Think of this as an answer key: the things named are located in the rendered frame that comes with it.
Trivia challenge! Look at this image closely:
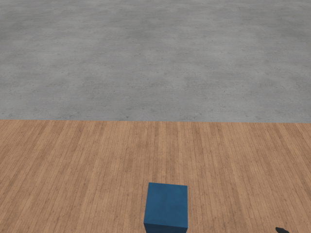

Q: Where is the carton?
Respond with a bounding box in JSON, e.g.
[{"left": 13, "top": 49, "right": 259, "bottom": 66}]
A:
[{"left": 143, "top": 183, "right": 188, "bottom": 233}]

